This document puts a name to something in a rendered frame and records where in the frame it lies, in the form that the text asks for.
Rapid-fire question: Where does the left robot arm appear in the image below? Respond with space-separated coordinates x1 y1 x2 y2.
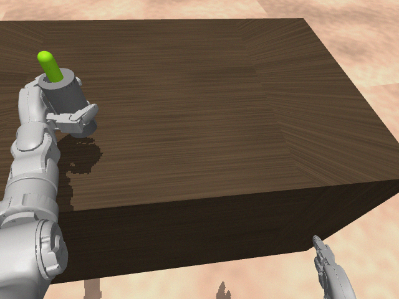
0 121 68 299

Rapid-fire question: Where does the bottle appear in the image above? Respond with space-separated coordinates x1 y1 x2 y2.
37 51 97 138

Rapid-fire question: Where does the left robot hand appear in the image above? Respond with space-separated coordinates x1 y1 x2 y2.
18 75 99 133

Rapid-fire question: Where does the right robot hand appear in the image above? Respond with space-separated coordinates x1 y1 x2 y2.
312 235 356 299

